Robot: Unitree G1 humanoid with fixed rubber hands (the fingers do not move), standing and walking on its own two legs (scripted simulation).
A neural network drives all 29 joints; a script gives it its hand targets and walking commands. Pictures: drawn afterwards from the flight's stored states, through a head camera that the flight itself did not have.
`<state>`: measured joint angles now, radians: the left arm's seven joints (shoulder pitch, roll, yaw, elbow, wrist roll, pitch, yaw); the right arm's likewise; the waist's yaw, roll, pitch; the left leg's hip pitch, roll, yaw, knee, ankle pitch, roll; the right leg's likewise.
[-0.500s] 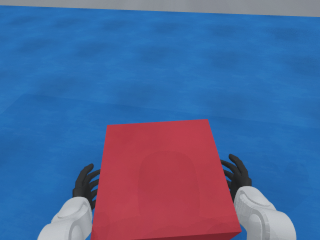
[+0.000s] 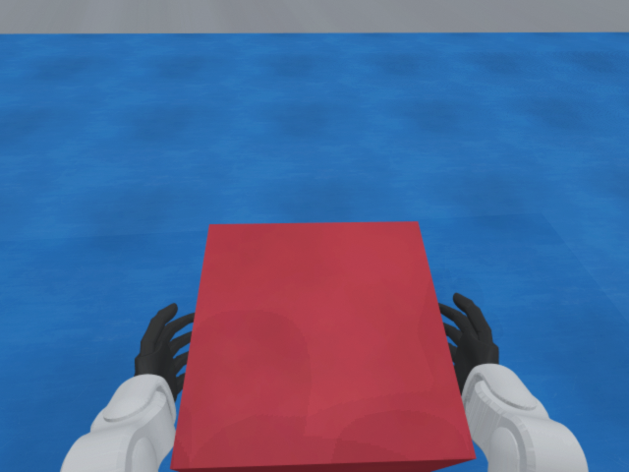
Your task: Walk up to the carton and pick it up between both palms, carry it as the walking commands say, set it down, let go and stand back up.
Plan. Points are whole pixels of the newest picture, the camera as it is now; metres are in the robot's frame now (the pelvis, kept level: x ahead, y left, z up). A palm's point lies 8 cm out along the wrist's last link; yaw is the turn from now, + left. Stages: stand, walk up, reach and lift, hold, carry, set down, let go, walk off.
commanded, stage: carry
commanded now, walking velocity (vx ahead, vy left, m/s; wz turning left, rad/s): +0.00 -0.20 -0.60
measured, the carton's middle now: (315, 362) +0.27 +0.00 +0.03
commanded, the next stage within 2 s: none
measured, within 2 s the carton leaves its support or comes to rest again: neither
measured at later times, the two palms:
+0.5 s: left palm (355, 362) +0.25 -0.04 +0.08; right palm out of the picture +0.16 -0.36 +0.09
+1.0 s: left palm (556, 414) +0.19 -0.24 +0.07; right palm out of the picture +0.02 -0.52 +0.10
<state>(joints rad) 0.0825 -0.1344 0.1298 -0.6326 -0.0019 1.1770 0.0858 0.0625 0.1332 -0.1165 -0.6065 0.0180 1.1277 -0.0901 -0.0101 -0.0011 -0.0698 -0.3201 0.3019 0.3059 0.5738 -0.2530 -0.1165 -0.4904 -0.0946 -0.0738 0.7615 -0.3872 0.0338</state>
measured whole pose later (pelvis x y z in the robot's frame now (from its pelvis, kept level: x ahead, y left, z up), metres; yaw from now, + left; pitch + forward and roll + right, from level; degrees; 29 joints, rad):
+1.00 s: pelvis -0.09 -0.26 +0.00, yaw -32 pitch +6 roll -1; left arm 0.10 -0.14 0.11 -0.61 0.00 1.13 0.08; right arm 0.05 0.13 -0.14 -0.62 0.03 1.13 -0.10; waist -0.02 -0.02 -0.07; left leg -0.49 0.06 0.13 0.83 -0.43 -0.09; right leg -0.44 0.11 0.03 0.58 -0.23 -0.06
